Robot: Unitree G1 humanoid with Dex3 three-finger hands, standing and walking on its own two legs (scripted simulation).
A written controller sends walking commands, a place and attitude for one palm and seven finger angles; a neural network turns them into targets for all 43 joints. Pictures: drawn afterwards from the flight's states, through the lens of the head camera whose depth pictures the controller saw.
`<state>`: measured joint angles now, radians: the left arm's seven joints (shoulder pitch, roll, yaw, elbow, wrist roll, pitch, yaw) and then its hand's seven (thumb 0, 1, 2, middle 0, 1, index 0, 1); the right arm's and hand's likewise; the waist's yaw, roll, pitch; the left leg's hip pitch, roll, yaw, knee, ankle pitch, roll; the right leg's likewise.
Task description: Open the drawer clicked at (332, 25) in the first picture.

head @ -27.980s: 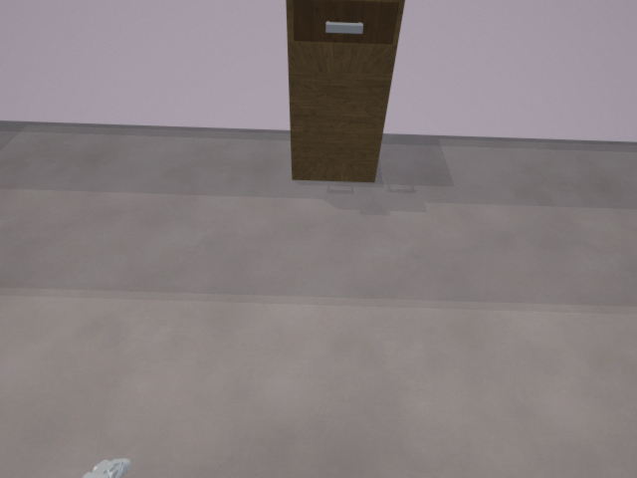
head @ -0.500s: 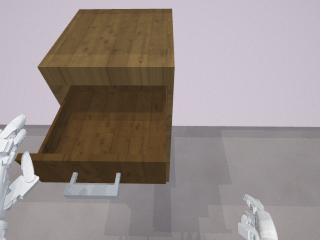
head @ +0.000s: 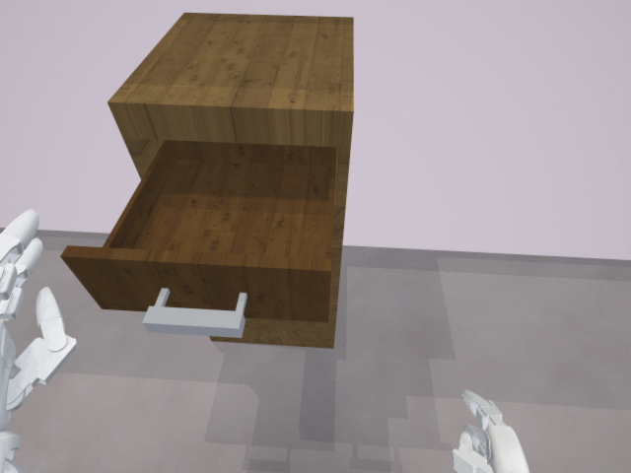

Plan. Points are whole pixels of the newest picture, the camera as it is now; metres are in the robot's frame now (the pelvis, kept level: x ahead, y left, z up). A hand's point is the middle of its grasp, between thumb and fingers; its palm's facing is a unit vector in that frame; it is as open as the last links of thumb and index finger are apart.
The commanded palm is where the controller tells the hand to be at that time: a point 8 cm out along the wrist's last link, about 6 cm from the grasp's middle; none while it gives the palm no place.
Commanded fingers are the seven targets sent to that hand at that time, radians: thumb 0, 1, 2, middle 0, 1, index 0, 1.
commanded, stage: step back with the hand held close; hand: left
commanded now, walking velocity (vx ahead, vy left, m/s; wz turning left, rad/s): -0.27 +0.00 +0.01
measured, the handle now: (199, 308) +0.33 +0.20 -0.01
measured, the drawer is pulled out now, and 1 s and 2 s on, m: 0.28 0.28 0.28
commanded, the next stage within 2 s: stop stepping back and stand still in 0.36 s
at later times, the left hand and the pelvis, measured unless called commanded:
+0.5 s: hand (108, 461) +0.11 +0.16 +0.18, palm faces +0.24 -0.84 -0.49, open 7.4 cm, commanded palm +0.03 +0.22 +0.19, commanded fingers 0.00 0.90 0.90 -0.20 -0.30 -0.20 -0.30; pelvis -0.11 -0.05 +0.01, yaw -2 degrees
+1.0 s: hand out of the picture +0.00 +0.19 +0.19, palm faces +0.47 -0.77 -0.43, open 7.4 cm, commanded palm -0.05 +0.22 +0.19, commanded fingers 0.00 0.90 0.90 -0.20 -0.30 -0.20 -0.30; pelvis -0.18 -0.06 +0.00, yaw +2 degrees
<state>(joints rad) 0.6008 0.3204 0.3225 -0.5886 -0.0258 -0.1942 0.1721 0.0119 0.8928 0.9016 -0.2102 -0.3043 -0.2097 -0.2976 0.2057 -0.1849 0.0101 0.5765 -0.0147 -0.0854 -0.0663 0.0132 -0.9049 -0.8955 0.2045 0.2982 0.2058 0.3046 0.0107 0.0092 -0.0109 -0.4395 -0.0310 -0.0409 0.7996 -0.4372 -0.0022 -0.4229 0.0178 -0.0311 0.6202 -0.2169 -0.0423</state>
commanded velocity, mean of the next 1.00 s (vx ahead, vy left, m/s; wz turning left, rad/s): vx -0.07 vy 0.03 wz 0.00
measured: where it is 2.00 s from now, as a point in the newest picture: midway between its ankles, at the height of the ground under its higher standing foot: outside the picture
